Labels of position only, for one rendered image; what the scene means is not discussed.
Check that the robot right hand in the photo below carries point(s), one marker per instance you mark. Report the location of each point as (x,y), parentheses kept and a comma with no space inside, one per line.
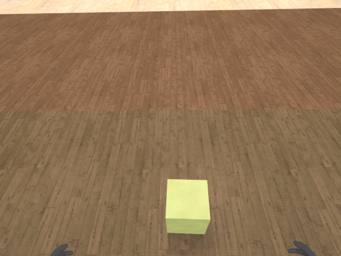
(302,249)

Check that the robot left hand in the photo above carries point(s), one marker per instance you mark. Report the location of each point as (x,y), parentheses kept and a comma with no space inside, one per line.
(59,251)

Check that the carton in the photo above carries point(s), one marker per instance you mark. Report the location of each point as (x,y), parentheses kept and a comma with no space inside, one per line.
(187,206)

